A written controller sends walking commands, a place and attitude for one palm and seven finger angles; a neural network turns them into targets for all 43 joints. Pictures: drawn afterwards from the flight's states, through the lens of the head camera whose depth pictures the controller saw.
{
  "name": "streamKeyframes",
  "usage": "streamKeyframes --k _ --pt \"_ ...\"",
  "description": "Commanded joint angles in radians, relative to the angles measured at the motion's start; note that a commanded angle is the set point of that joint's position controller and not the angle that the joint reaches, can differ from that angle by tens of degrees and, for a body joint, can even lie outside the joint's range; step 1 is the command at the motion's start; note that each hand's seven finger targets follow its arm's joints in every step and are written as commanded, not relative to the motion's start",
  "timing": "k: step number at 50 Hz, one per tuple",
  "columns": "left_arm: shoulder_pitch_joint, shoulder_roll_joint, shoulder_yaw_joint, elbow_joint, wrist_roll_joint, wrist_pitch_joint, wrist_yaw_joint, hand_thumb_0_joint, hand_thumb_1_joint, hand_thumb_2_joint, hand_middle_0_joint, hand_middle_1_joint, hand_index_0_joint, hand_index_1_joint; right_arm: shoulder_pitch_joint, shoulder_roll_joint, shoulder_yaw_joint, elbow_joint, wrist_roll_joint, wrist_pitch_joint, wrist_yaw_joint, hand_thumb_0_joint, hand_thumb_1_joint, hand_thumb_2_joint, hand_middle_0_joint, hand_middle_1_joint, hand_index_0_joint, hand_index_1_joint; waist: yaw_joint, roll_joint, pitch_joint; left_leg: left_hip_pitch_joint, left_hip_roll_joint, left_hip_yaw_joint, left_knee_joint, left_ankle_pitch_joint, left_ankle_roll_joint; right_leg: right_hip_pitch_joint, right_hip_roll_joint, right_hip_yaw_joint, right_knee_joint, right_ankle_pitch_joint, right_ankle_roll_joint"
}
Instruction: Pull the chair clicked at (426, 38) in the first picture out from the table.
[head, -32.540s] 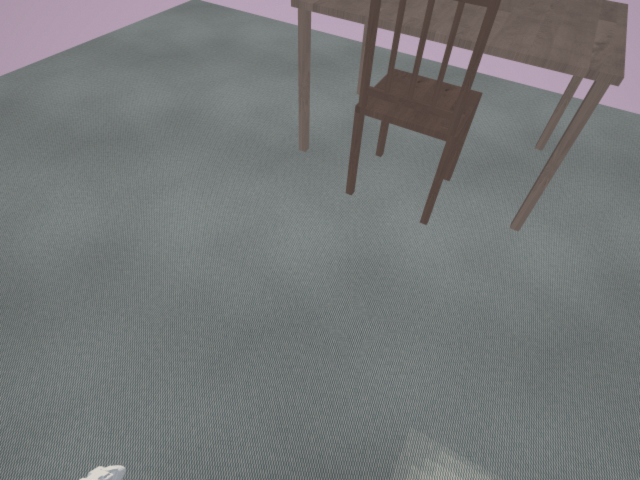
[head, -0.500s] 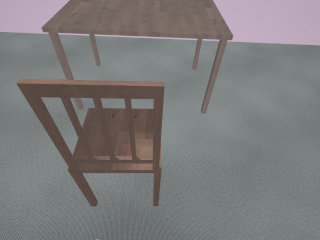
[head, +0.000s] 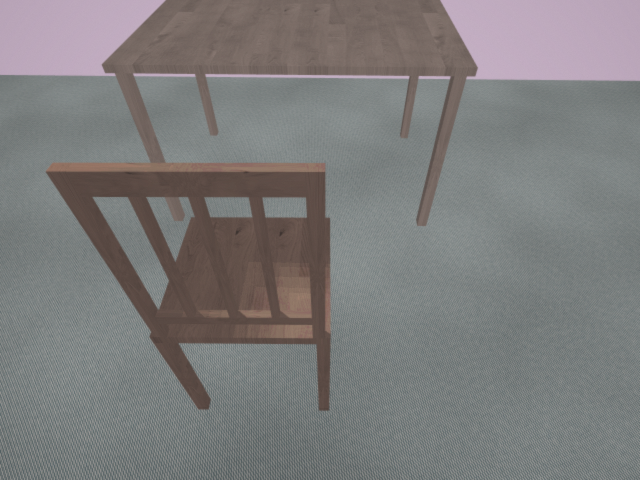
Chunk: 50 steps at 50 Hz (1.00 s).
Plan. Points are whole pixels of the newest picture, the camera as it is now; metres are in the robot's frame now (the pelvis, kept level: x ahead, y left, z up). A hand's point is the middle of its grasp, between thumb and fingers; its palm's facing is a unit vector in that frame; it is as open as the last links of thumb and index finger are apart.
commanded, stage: let the arm hang, fingers relaxed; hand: left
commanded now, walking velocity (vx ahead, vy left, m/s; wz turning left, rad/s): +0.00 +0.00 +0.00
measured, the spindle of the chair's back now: (217, 263) +0.47 +0.22 -0.06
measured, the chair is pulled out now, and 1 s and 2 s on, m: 0.65 0.65 0.65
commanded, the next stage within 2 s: look to check the result in 0.34 s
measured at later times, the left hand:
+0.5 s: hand out of the picture -0.02 +0.14 -0.17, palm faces +0.06 -0.98 -0.17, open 7.3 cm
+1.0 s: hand out of the picture -0.01 +0.14 -0.17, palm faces +0.07 -0.98 -0.17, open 7.3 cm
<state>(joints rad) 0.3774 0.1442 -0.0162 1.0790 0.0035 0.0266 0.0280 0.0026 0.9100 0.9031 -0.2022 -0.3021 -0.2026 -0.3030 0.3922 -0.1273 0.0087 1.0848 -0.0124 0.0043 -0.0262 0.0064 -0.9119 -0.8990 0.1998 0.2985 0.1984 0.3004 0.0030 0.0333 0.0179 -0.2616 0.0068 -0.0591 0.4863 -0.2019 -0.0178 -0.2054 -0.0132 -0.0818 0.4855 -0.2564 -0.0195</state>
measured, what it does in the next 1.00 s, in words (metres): stands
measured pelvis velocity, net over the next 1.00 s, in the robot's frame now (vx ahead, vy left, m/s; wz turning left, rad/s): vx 0.00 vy -0.02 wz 0.02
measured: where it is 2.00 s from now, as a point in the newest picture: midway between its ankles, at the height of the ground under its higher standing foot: outside the picture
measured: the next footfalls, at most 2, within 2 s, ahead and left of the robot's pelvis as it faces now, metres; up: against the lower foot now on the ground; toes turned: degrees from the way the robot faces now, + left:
none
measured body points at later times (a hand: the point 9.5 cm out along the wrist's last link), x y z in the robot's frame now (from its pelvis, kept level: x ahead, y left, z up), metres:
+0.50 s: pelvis +0.00 -0.01 +0.00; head +0.01 -0.02 +0.45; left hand -0.02 +0.19 -0.16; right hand -0.03 -0.22 -0.16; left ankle +0.04 +0.13 -0.74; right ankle +0.01 -0.11 -0.74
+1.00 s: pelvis +0.00 -0.02 +0.00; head +0.01 -0.03 +0.45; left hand -0.02 +0.19 -0.16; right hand -0.03 -0.22 -0.17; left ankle +0.04 +0.13 -0.74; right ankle +0.01 -0.11 -0.74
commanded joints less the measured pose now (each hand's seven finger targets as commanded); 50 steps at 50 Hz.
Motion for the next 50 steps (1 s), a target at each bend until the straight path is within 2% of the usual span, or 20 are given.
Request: streamKeyframes --k 1,4,8,11,13,17,18,22,23,27,28,32,33,37,38,42,43,47,48,50 --pt "0.058 0.093 0.027 -0.033 0.001 -0.022 0.010 0.000 0.900 0.900 -0.200 -0.300 -0.200 -0.300 0.088 -0.075 -0.021 -0.017 -0.002 -0.016 -0.008 0.000 -0.900 -0.900 0.200 0.300 0.200 0.300 -0.002 -0.031 0.087 -0.041 0.055 -0.060 -0.103 -0.067 0.067 -0.071 -0.082 0.105 -0.136 -0.094 -0.052" --pt "0.062 0.079 0.028 -0.032 0.002 -0.022 0.013 0.000 0.900 0.900 -0.200 -0.300 -0.200 -0.300 0.077 -0.061 -0.022 -0.018 -0.001 -0.016 -0.011 0.000 -0.900 -0.900 0.200 0.300 0.200 0.300 0.002 0.011 0.124 -0.060 0.058 -0.061 -0.111 -0.067 0.067 -0.083 -0.075 0.104 -0.133 -0.077 -0.051" --pt "0.049 0.070 0.031 -0.036 0.004 -0.024 0.012 0.000 0.900 0.900 -0.200 -0.300 -0.200 -0.300 0.080 -0.046 -0.024 -0.020 0.000 -0.014 -0.012 0.000 -0.900 -0.900 0.200 0.300 0.200 0.300 0.000 -0.036 0.138 -0.058 0.051 -0.049 -0.097 -0.063 0.065 -0.096 -0.078 0.106 -0.149 -0.093 -0.058" --pt "0.055 0.066 0.034 -0.037 0.004 -0.027 0.012 0.000 0.900 0.900 -0.200 -0.300 -0.200 -0.300 0.086 -0.041 -0.024 -0.021 -0.003 -0.016 -0.012 0.000 -0.900 -0.900 0.200 0.300 0.200 0.300 -0.002 -0.030 0.091 -0.040 0.047 -0.044 -0.078 -0.043 0.060 -0.080 -0.086 0.116 -0.147 -0.089 -0.056" --pt "0.050 0.063 0.033 -0.037 0.002 -0.026 0.012 0.000 0.900 0.900 -0.200 -0.300 -0.200 -0.300 0.078 -0.036 -0.025 -0.018 -0.001 -0.013 -0.015 0.000 -0.900 -0.900 0.200 0.300 0.200 0.300 -0.001 -0.015 0.136 -0.045 0.050 -0.038 -0.079 -0.034 0.060 -0.102 -0.082 0.112 -0.157 -0.086 -0.060" --pt "0.051 0.062 0.036 -0.046 0.002 -0.030 0.012 0.000 0.900 0.900 -0.200 -0.300 -0.200 -0.300 0.085 -0.037 -0.024 -0.019 -0.001 -0.018 -0.015 0.000 -0.900 -0.900 0.200 0.300 0.200 0.300 -0.004 -0.015 0.069 -0.023 0.052 -0.045 -0.063 0.013 0.057 -0.060 -0.086 0.114 -0.141 -0.040 -0.059" --pt "0.044 0.058 0.033 -0.040 0.002 -0.028 0.011 0.000 0.900 0.900 -0.200 -0.300 -0.200 -0.300 0.070 -0.033 -0.024 -0.016 0.000 -0.015 -0.016 0.000 -0.900 -0.900 0.200 0.300 0.200 0.300 -0.001 -0.022 0.119 -0.029 0.056 -0.042 -0.070 0.016 0.059 -0.088 -0.082 0.104 -0.151 -0.038 -0.061" --pt "0.046 0.060 0.035 -0.043 0.000 -0.030 0.011 0.000 0.900 0.900 -0.200 -0.300 -0.200 -0.300 0.083 -0.043 -0.023 -0.013 0.000 -0.021 -0.018 0.000 -0.900 -0.900 0.200 0.300 0.200 0.300 -0.003 -0.015 0.057 -0.012 0.062 -0.053 -0.071 0.046 0.059 -0.040 -0.082 0.099 -0.131 0.003 -0.056" --pt "0.045 0.057 0.033 -0.040 0.000 -0.028 0.011 0.000 0.900 0.900 -0.200 -0.300 -0.200 -0.300 0.072 -0.041 -0.023 -0.011 0.001 -0.019 -0.020 0.000 -0.900 -0.900 0.200 0.300 0.200 0.300 0.001 -0.006 0.097 -0.023 0.065 -0.051 -0.079 0.054 0.061 -0.053 -0.077 0.097 -0.137 0.012 -0.057" --pt "0.047 0.062 0.035 -0.038 0.000 -0.029 0.011 0.000 0.900 0.900 -0.200 -0.300 -0.200 -0.300 0.082 -0.048 -0.022 -0.013 0.002 -0.021 -0.019 0.000 -0.900 -0.900 0.200 0.300 0.200 0.300 -0.002 -0.025 0.055 -0.015 0.062 -0.052 -0.072 0.051 0.058 -0.024 -0.083 0.097 -0.132 0.008 -0.056" --pt "0.036 0.059 0.033 -0.036 0.001 -0.026 0.011 0.000 0.900 0.900 -0.200 -0.300 -0.200 -0.300 0.066 -0.044 -0.023 -0.010 0.002 -0.017 -0.020 0.000 -0.900 -0.900 0.200 0.300 0.200 0.300 0.000 -0.013 0.116 -0.031 0.062 -0.052 -0.082 0.040 0.059 -0.056 -0.078 0.093 -0.143 -0.004 -0.058" --pt "0.042 0.061 0.036 -0.038 0.000 -0.026 0.010 0.000 0.900 0.900 -0.200 -0.300 -0.200 -0.300 0.083 -0.048 -0.023 -0.012 -0.001 -0.018 -0.018 0.000 -0.900 -0.900 0.200 0.300 0.200 0.300 -0.003 -0.004 0.069 -0.019 0.059 -0.057 -0.084 0.001 0.059 -0.042 -0.080 0.100 -0.139 -0.035 -0.058" --pt "0.033 0.061 0.035 -0.034 0.001 -0.023 0.010 0.000 0.900 0.900 -0.200 -0.300 -0.200 -0.300 0.071 -0.044 -0.023 -0.011 0.000 -0.015 -0.020 0.000 -0.900 -0.900 0.200 0.300 0.200 0.300 -0.001 -0.012 0.120 -0.038 0.064 -0.057 -0.093 -0.001 0.061 -0.063 -0.074 0.092 -0.145 -0.034 -0.057" --pt "0.036 0.063 0.038 -0.040 0.000 -0.025 0.010 0.000 0.900 0.900 -0.200 -0.300 -0.200 -0.300 0.085 -0.049 -0.022 -0.013 -0.001 -0.018 -0.018 0.000 -0.900 -0.900 0.200 0.300 0.200 0.300 -0.002 -0.008 0.072 -0.033 0.057 -0.058 -0.088 -0.009 0.059 -0.034 -0.080 0.097 -0.137 -0.040 -0.057" --pt "0.029 0.063 0.035 -0.037 0.001 -0.023 0.010 0.000 0.900 0.900 -0.200 -0.300 -0.200 -0.300 0.074 -0.044 -0.022 -0.011 0.000 -0.015 -0.020 0.000 -0.900 -0.900 0.200 0.300 0.200 0.300 -0.001 -0.004 0.123 -0.050 0.060 -0.059 -0.095 -0.010 0.061 -0.056 -0.075 0.090 -0.144 -0.042 -0.059" --pt "0.036 0.061 0.038 -0.039 0.001 -0.025 0.009 0.000 0.900 0.900 -0.200 -0.300 -0.200 -0.300 0.086 -0.044 -0.022 -0.013 -0.001 -0.017 -0.018 0.000 -0.900 -0.900 0.200 0.300 0.200 0.300 -0.002 -0.029 0.070 -0.028 0.055 -0.055 -0.081 -0.002 0.059 -0.038 -0.082 0.097 -0.138 -0.041 -0.058" --pt "0.033 0.059 0.036 -0.037 0.001 -0.025 0.010 0.000 0.900 0.900 -0.200 -0.300 -0.200 -0.300 0.076 -0.042 -0.023 -0.013 0.000 -0.016 -0.020 0.000 -0.900 -0.900 0.200 0.300 0.200 0.300 -0.001 -0.014 0.109 -0.035 0.058 -0.055 -0.086 0.012 0.061 -0.055 -0.078 0.094 -0.144 -0.030 -0.060" --pt "0.038 0.060 0.038 -0.040 0.000 -0.027 0.010 0.000 0.900 0.900 -0.200 -0.300 -0.200 -0.300 0.086 -0.042 -0.021 -0.013 0.000 -0.018 -0.020 0.000 -0.900 -0.900 0.200 0.300 0.200 0.300 -0.003 -0.033 0.075 -0.025 0.053 -0.050 -0.069 0.021 0.057 -0.036 -0.086 0.099 -0.143 -0.031 -0.060" --pt "0.031 0.060 0.037 -0.038 0.001 -0.026 0.010 0.000 0.900 0.900 -0.200 -0.300 -0.200 -0.300 0.080 -0.037 -0.021 -0.010 0.001 -0.014 -0.020 0.000 -0.900 -0.900 0.200 0.300 0.200 0.300 -0.002 -0.027 0.121 -0.040 0.055 -0.048 -0.074 0.027 0.058 -0.055 -0.083 0.093 -0.153 -0.031 -0.062" --pt "0.035 0.060 0.037 -0.039 0.000 -0.026 0.010 0.000 0.900 0.900 -0.200 -0.300 -0.200 -0.300 0.084 -0.039 -0.020 -0.010 0.000 -0.016 -0.020 0.000 -0.900 -0.900 0.200 0.300 0.200 0.300 -0.003 -0.018 0.087 -0.021 0.055 -0.048 -0.065 0.037 0.056 -0.044 -0.087 0.097 -0.144 -0.027 -0.062"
